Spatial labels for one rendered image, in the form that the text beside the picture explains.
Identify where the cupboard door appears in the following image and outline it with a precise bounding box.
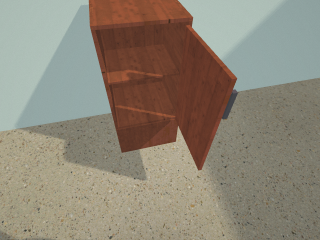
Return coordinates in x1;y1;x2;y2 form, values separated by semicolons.
175;25;237;171

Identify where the handle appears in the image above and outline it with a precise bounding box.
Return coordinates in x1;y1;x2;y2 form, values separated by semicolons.
222;89;238;120

